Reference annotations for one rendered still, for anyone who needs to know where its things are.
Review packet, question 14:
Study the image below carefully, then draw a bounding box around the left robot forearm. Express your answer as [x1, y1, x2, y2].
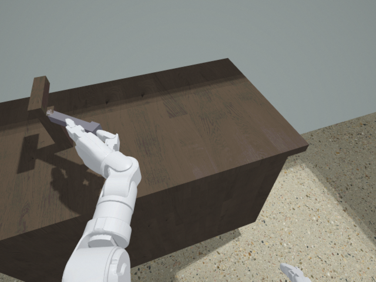
[62, 151, 142, 282]

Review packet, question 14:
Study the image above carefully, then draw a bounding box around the tap lever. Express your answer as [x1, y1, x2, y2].
[47, 110, 102, 136]

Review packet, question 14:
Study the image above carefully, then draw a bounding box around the robot left upper arm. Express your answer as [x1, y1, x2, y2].
[63, 246, 131, 282]

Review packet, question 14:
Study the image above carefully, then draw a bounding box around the robot right hand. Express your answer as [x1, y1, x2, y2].
[280, 263, 311, 282]

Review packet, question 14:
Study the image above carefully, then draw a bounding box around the robot left hand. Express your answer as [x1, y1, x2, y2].
[65, 119, 120, 174]

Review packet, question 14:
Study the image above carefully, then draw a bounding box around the counter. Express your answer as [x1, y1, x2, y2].
[0, 58, 309, 282]

